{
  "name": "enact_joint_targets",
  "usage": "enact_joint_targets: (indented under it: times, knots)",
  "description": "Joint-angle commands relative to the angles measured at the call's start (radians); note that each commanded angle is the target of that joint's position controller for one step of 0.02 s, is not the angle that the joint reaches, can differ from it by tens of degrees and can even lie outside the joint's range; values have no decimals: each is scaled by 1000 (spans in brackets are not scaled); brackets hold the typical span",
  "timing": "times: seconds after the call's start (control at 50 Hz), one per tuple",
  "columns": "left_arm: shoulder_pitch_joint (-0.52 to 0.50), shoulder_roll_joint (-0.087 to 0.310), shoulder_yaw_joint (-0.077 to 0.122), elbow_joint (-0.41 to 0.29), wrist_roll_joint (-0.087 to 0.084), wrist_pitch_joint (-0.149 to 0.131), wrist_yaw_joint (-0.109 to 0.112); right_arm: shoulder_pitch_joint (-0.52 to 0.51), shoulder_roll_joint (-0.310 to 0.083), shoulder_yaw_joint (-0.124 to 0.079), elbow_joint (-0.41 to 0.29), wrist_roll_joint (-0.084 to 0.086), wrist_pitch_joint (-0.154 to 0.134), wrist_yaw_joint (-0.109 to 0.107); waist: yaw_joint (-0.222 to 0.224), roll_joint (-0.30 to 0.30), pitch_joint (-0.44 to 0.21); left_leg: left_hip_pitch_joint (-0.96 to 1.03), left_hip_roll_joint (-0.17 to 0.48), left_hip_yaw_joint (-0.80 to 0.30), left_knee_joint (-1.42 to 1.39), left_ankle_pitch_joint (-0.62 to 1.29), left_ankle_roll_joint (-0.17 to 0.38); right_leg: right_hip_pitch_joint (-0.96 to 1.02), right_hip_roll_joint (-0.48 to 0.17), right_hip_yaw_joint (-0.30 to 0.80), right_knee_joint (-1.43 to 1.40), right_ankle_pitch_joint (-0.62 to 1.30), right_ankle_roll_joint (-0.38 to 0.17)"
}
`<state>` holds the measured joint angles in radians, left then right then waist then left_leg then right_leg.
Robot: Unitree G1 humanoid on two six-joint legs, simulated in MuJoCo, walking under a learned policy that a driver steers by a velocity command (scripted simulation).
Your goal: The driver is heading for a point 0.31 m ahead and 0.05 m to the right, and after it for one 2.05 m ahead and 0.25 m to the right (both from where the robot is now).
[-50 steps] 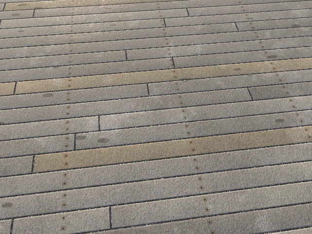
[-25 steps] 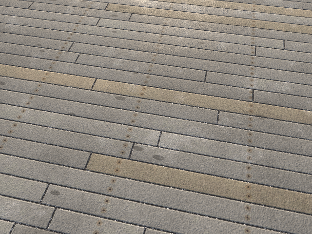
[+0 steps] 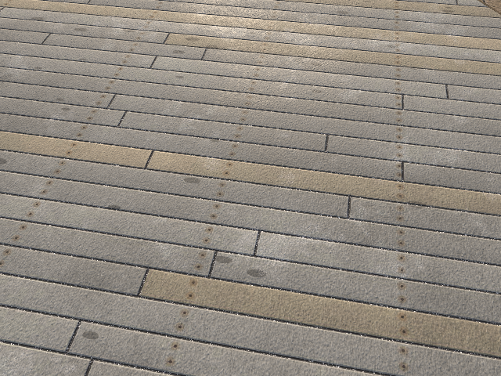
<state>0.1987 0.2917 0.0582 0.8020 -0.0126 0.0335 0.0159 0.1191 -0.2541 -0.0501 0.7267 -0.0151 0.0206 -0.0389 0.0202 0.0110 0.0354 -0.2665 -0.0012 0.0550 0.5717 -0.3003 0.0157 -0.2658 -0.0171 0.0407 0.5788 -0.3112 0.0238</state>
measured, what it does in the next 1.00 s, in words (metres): walks ahead, turning right: right foot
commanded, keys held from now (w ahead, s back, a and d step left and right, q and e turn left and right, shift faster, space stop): e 0.22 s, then w+e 0.34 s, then w+q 0.22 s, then q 0.22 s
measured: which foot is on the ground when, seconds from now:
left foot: down 0.00-0.58, up 0.60-1.00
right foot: down 0.00-0.14, up 0.16-0.58, down 0.60-1.00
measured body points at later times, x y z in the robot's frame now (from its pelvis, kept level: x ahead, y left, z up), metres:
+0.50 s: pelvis +0.00 -0.02 +0.02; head +0.02 -0.03 +0.46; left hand +0.26 +0.17 -0.07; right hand -0.03 -0.32 -0.10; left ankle -0.01 +0.11 -0.73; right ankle -0.02 -0.16 -0.70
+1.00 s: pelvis +0.17 -0.15 +0.00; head +0.21 -0.17 +0.44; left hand +0.29 +0.12 -0.12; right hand +0.29 -0.43 -0.11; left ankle +0.37 -0.10 -0.71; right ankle -0.01 -0.16 -0.73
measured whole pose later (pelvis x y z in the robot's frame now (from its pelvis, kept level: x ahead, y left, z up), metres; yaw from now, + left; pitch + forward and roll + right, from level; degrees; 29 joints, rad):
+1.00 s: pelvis +0.17 -0.15 +0.00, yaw -16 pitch +2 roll +0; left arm 0.32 0.27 0.05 0.79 0.00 -0.04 0.05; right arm 0.10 -0.26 -0.05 0.70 0.01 -0.06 0.08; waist 0.05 0.03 0.05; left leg -0.61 -0.01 0.06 0.57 0.05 0.03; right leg 0.10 0.04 -0.18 0.29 -0.42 -0.04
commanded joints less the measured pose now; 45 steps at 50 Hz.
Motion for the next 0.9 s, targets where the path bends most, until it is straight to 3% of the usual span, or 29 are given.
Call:
enact_joint_targets:
  times: [0.02, 0.06, 0.08, 0.12, 0.14, 0.16, 0.18, 0.2, 0.22, 0.26, 0.3, 0.38, 0.48, 0.54, 0.56, 0.58, 0.6, 0.62, 0.64, 0.66, 0.68, 0.7, 0.74, 0.8, 0.84, 0.9]
  knots:
    - [-18, 181, 48, -76, 8, -18, 14, -15, -88, -45, -76, 2, 4, -17, -10, -204, -52, -13, -32, -11, 96, 51, -6, -28, -175, 318, -188, 309, -193]
    - [-47, 178, 47, -92, 8, -27, 16, 7, -75, -48, -80, 4, -2, -8, -23, -248, -69, -76, -52, -46, 127, -114, 1, 24, -207, 378, -206, 320, -223]
    - [-68, 174, 47, -100, 4, -31, 15, 26, -75, -50, -76, 6, -9, -2, -35, -241, -76, -78, -48, -66, 109, -151, 8, 36, -206, 387, -192, 338, -216]
    - [-128, 164, 48, -118, -16, -22, 17, 93, -96, -60, -50, 10, -26, 9, -72, -181, -97, 45, -16, -82, -98, 31, 19, -10, -146, 330, -117, 317, -148]
    - [-124, 128, 41, -133, -17, -14, 21, 109, -161, -77, -46, -1, -28, 9, -53, -51, -107, 136, 98, -183, -182, 136, 52, -108, -71, 237, 11, 205, -85]
    - [-85, 106, 36, -144, -13, -7, 23, 108, -232, -94, -45, -9, -23, 14, -21, 212, -77, 174, 271, -394, -266, 263, 161, -267, 72, 62, 183, -79, -16]
    - [-56, 149, 51, -138, 3, -7, 23, 91, -191, -77, -72, -23, -32, 17, -36, 243, -92, 171, 413, -510, -282, 418, 276, -318, 49, 58, 439, -339, 20]
    - [-34, 183, 71, -118, -4, -4, 18, 65, -150, -59, -87, -23, -40, 15, -18, 135, -84, 147, 402, -456, -272, 463, 290, -324, 32, 101, 588, -324, 25]
    - [-12, 169, 74, -100, -12, 6, 18, 14, -146, -57, -96, -15, -44, 12, 13, 77, -64, 131, 348, -355, -259, 435, 247, -329, 19, 97, 634, -261, 31]
    - [-46, 127, 62, -107, -14, 16, 12, 31, -157, -59, -84, 6, -49, 0, -15, 80, -43, 171, 293, -267, -324, 111, 193, -398, -29, 67, 587, -98, 39]
    - [-106, 106, 51, -141, -19, 10, -6, 93, -164, -61, -66, 11, -48, -14, -60, 120, -27, 207, 276, -246, -390, -101, 186, -425, -35, 18, 516, -43, 50]
    - [-176, 77, 35, -191, -11, -10, -28, 156, -204, -76, -46, 15, -62, -14, -99, 99, -36, 276, 314, -187, -425, -118, 181, -395, -59, -19, 328, -33, 42]
    - [-166, 73, 28, -202, -13, -21, -51, 148, -240, -94, -33, 33, -77, 20, -86, 120, 2, 170, 316, -61, -425, -108, 166, -220, -55, -97, 140, -60, -17]
    - [-97, 78, 33, -179, -12, -18, -58, 115, -244, -96, -23, 54, -71, 39, -31, 98, -3, 104, 320, 1, -351, -122, 140, -64, -30, -148, 2, -1, -62]
    - [-28, 86, 40, -149, -11, -16, -56, 105, -229, -91, -21, 55, -69, 41, 3, 75, -20, 42, 299, 47, -271, -110, 119, 53, 6, -180, -41, 18, -78]
    - [92, 121, 61, -107, -15, -17, -46, 125, -182, -71, -9, 44, -71, 45, 52, 19, -65, -67, 253, 101, -107, -18, 89, 252, 45, -165, -78, -5, -113]
    - [257, 198, 87, -70, -16, -22, -30, 93, -98, -35, -27, 11, -77, 53, 126, -188, -111, -273, 163, 179, 275, -101, 12, 455, -122, 115, -192, -40, -180]
    - [243, 312, 97, -102, -8, -47, -29, 56, -79, -27, -104, 14, -100, 51, 94, -322, -137, -624, 13, 74, 575, -299, -41, 548, -365, 645, -355, -252, -366]
    - [217, 233, 75, -109, -5, -76, -38, 13, -167, -45, -103, 54, -118, 53, 118, -159, -101, -700, 72, -64, 697, -259, -22, 486, -403, 641, -402, -289, -393]
    - [172, 174, 52, -109, -1, -92, -39, 17, -187, -50, -97, 72, -124, 61, 81, -185, -42, -718, 113, -83, 692, -153, 5, 436, -367, 511, -391, -243, -347]
    - [116, 125, 35, -113, 1, -101, -40, 47, -187, -50, -66, 59, -123, 62, 46, -141, -12, -672, 147, -88, 654, -50, 13, 370, -314, 383, -384, -139, -297]
    - [60, 100, 25, -116, 5, -104, -38, 60, -187, -53, -47, 40, -119, 64, 15, -125, 11, -615, 163, -101, 591, 25, 9, 302, -273, 276, -395, 5, -257]
    - [39, 104, 25, -118, 22, -116, -29, 103, -155, -46, -17, 36, -104, 72, -13, -127, 10, -519, 156, -100, 560, 149, -5, 226, -225, 123, -418, 272, -216]
    - [55, 106, 28, -104, 36, -129, -14, 77, -124, -37, -21, 46, -92, 69, -9, -62, 28, -486, 88, -129, 416, 275, -28, 192, -180, -47, -432, 495, -189]
    - [39, 108, 24, -100, 30, -129, -1, 23, -86, -22, -43, 33, -98, 73, -2, -75, 47, -376, 50, -67, 202, 392, -25, 133, -135, -157, -434, 621, -139]
    - [111, 132, 30, -64, 18, -118, 26, -83, -44, -4, -87, 25, -100, 100, 41, -71, 48, -329, 27, -5, 51, 468, -14, 191, -162, -189, -404, 743, -105]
